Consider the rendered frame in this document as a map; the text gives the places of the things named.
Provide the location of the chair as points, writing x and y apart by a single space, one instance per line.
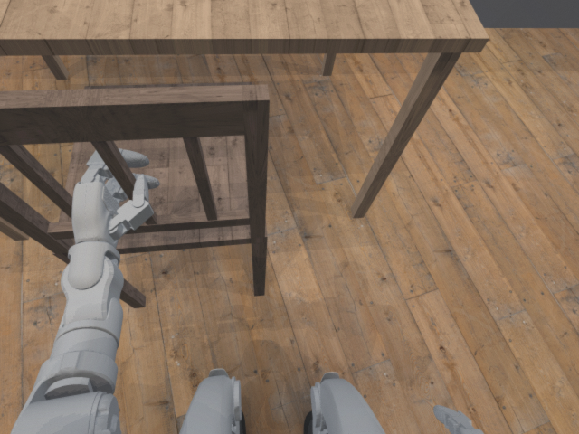
207 145

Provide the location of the table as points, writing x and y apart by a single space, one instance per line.
442 28

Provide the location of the left robot hand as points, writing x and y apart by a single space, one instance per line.
94 202

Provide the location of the robot thigh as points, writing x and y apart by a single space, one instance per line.
215 407
339 407

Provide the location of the left robot thigh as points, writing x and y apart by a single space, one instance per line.
215 407

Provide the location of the left robot forearm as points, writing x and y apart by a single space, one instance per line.
85 347

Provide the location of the right robot hand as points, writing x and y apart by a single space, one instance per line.
456 422

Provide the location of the robot left upper arm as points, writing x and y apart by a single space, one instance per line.
87 413

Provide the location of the right robot thigh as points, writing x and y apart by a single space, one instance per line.
339 407

